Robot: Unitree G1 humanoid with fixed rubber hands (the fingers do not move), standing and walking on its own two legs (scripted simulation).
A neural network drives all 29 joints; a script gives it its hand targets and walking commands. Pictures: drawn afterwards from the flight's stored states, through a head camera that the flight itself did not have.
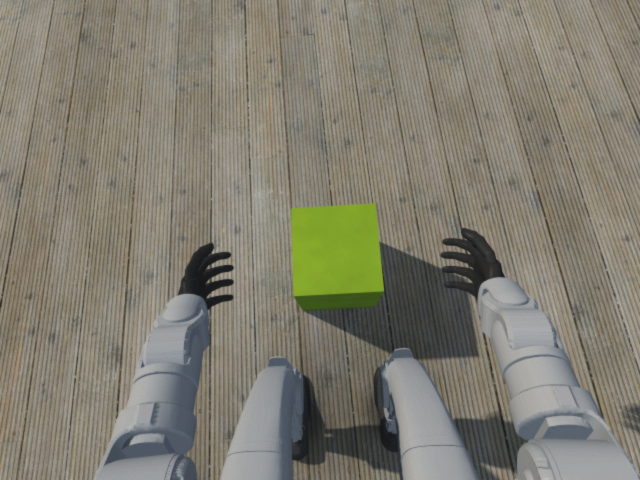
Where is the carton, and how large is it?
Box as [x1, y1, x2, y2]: [291, 203, 383, 310]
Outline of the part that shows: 374,203 291,208 293,295 303,310 373,306 383,292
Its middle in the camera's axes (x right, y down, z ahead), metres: +0.05 +0.07 +1.00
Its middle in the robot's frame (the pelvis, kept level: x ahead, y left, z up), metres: +0.48 -0.01 -0.55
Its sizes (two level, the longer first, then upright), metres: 0.210 0.200 0.250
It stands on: the floor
